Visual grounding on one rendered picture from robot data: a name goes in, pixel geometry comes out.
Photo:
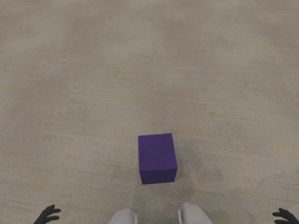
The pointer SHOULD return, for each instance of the carton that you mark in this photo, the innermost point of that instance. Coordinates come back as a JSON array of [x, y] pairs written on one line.
[[157, 158]]

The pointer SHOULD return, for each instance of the right robot hand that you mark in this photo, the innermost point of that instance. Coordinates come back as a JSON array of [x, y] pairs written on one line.
[[285, 214]]

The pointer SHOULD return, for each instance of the robot thigh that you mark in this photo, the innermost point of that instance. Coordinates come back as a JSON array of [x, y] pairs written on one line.
[[124, 217], [192, 214]]

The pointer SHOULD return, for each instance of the left robot hand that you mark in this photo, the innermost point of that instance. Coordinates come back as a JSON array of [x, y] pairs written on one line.
[[44, 216]]

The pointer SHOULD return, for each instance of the right robot thigh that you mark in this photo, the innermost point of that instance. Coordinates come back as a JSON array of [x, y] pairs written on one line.
[[192, 214]]

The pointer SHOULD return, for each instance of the left robot thigh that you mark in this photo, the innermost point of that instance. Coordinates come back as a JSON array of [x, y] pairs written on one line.
[[124, 217]]

